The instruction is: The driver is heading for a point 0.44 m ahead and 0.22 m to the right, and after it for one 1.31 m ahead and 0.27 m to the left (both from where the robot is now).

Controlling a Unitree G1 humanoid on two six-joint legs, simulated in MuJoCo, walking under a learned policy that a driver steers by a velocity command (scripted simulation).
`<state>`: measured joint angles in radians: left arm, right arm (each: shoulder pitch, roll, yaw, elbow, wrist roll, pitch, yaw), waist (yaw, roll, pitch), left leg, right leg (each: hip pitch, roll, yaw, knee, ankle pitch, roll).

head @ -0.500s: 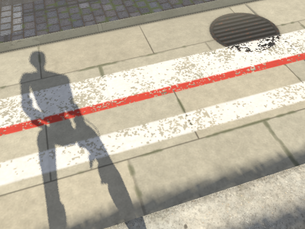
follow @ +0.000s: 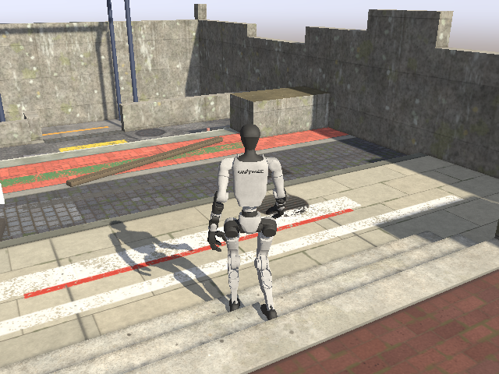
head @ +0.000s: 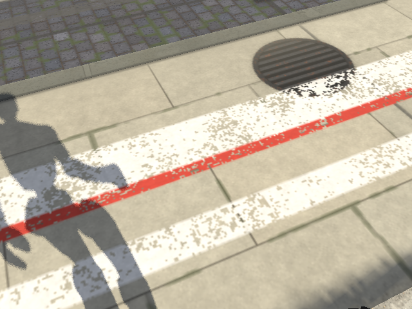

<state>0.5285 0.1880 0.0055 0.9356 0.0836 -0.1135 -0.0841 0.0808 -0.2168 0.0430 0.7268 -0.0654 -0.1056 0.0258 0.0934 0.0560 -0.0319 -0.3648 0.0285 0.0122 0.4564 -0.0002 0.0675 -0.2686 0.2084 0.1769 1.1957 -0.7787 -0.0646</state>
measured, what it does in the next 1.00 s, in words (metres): goes down: right foot, then left foot 0.10 m lower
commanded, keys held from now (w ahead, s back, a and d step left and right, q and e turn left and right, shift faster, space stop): w+e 0.54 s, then w+q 0.02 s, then q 0.44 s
